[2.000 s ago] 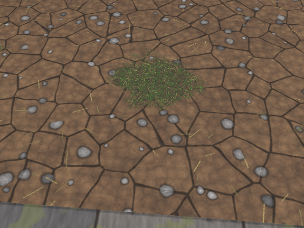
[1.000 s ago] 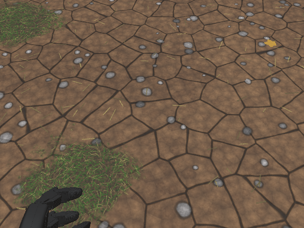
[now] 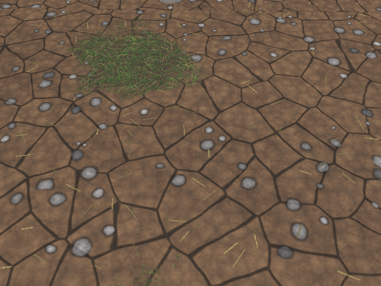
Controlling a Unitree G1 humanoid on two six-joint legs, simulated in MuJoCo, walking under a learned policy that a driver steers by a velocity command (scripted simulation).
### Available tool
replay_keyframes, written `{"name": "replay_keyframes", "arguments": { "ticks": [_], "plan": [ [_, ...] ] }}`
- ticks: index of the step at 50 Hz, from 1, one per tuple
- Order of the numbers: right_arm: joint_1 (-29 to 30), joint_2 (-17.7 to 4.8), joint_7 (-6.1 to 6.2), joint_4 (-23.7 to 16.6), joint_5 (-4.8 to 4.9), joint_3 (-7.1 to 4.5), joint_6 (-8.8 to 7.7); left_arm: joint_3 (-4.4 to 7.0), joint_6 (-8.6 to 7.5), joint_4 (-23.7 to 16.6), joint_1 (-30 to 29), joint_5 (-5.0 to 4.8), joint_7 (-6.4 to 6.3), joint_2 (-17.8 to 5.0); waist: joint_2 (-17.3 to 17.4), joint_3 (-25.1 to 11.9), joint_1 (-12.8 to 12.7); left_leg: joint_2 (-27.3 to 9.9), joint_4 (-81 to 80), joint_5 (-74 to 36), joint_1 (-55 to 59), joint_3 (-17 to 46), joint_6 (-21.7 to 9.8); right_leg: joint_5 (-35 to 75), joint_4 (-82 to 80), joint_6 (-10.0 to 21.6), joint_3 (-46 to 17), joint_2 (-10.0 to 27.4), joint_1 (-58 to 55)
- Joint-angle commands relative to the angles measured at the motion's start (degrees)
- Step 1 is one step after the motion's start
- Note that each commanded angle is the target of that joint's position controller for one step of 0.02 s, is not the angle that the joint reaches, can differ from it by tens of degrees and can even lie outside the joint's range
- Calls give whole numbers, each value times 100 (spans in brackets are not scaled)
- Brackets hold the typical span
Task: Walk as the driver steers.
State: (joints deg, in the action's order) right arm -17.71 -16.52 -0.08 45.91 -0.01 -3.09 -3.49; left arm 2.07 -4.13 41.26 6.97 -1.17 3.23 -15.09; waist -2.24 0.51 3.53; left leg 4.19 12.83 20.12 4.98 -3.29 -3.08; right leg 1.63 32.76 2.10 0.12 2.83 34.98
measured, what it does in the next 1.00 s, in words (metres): walks ahead, turning right: right foot, then left foot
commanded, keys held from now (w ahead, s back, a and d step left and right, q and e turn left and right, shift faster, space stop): w+e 0.38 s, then w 0.58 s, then w+q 0.04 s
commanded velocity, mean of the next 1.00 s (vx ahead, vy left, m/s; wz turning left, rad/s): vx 0.50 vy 0.00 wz -0.30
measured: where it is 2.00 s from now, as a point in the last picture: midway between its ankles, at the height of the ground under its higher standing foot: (230, 208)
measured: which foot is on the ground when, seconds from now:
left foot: down 0.00-0.08, up 0.10-0.50, down 0.52-1.00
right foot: up 0.00-0.04, down 0.06-0.54, up 0.56-1.00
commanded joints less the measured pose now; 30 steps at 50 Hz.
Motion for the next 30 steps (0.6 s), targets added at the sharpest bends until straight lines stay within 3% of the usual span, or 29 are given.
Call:
{"name": "replay_keyframes", "arguments": {
  "ticks": [1,2,3,4,5,6,7,8,9,10,13,16,18,20,23,25,26,27,28,29,30],
  "plan": [
    [-40,-1066,107,-213,29,-287,65,186,-95,-604,-393,33,71,-625,721,-44,-121,-1785,872,-5645,360,174,-516,-838,-23,296,373,-351,-91],
    [35,-1109,150,-245,29,-291,119,300,-73,-490,192,45,49,-830,757,-430,-462,-1669,1710,-6492,258,19,-404,-934,-81,438,528,-585,-892],
    [103,-1067,199,-295,31,-259,136,450,-56,-319,1038,36,-12,-1119,610,-895,-924,-1473,2931,-6224,-444,-180,-192,-530,-313,672,312,-594,-2287],
    [-259,-690,200,-526,-84,-120,32,624,-17,-249,1816,69,-103,-1733,-360,-1695,-995,-919,5102,-3904,-2508,-327,157,-456,-230,1454,-1848,764,-4553],
    [-416,-300,92,-557,-153,43,-150,553,-37,-266,1790,-42,-102,-1588,-1193,-2295,-776,171,6618,1075,-4287,454,411,-1054,-1106,2246,-4531,1669,-5838],
    [20,-778,-38,-651,49,-62,-337,442,-11,-269,1786,-29,-126,-1212,-653,-2008,-1049,-256,6888,928,-4951,1133,283,-1741,-1357,1957,-4173,1514,-5755],
    [489,-815,-90,-825,195,-46,-435,402,3,-328,1519,10,-156,-1071,-278,-1280,-1009,-522,6604,504,-5108,1022,202,-1681,-1440,1727,-3389,1316,-5005],
    [680,-754,-79,-885,104,-35,-477,374,14,-385,1170,36,-161,-1010,263,-683,-761,-733,5969,188,-4961,929,200,-1209,-1585,1582,-2872,1097,-4049],
    [704,-817,-40,-875,-28,-92,-440,317,9,-465,895,67,-180,-849,307,-434,-564,-905,5477,-17,-4606,903,253,-685,-1721,1504,-2502,912,-3408],
    [599,-788,-35,-889,-65,-104,-378,300,20,-549,741,110,-198,-838,128,-305,-396,-944,5283,-103,-4298,885,332,-360,-1862,1533,-2375,786,-2934],
    [453,-595,17,-883,-103,-61,-221,342,7,-552,652,76,-275,-963,-25,-169,-233,-940,4478,-371,-4007,687,635,298,-2040,1576,-1855,568,-2151],
    [1090,-382,29,-1030,-115,30,-212,400,42,-460,805,16,-359,-1118,-99,-52,-458,-747,3090,-1647,-3652,585,780,100,-1986,1274,-1378,184,-1723],
    [1512,-332,-5,-1110,-63,52,-251,410,93,-372,1034,-7,-392,-1136,-176,-83,-671,-536,2341,-2356,-3314,560,802,-251,-1876,1114,-1401,104,-1690],
    [1716,-411,-50,-1162,11,26,-291,407,131,-272,1240,-33,-402,-1122,-245,-123,-761,-462,1954,-2537,-3209,643,762,-543,-1708,1044,-1625,230,-1970],
    [1700,-589,-125,-1162,20,-52,-366,371,153,-161,1401,-9,-411,-996,-359,-145,-732,-531,1614,-2221,-3151,763,522,-712,-1256,922,-2044,547,-2611],
    [1313,-668,-121,-1076,8,-122,-406,366,180,-150,1314,27,-394,-969,-471,-165,-471,-482,1375,-1825,-2639,597,267,-311,-857,790,-2126,545,-2740],
    [828,-821,-87,-976,-43,-204,-430,308,172,-170,1308,54,-375,-810,-404,-468,-232,-565,1297,-1764,-1853,619,61,162,-238,639,-1947,278,-2653],
    [6,-1110,-51,-907,-116,-282,-446,195,154,-267,1331,129,-362,-547,129,-1220,115,-1414,1403,-1737,-528,1495,-322,-462,1251,430,-1542,-61,-2084],
    [-612,-1618,-86,-610,-114,-447,-358,97,80,-309,2160,-28,-361,-230,2003,-1855,-117,-2509,931,-485,1261,4045,-1326,-2706,3199,-11,-801,-910,-82],
    [-715,-1116,-136,-589,61,-339,-339,151,47,-225,2020,-68,-373,-679,1647,-1584,59,-2648,455,895,1263,4914,-1314,-3412,3930,-49,-1098,-666,769],
    [-439,-813,-122,-625,69,-248,-318,237,40,-317,1349,-80,-365,-980,1022,-816,182,-2438,376,946,637,4148,-1078,-2932,4138,-30,-1108,-443,1027]
  ]
}}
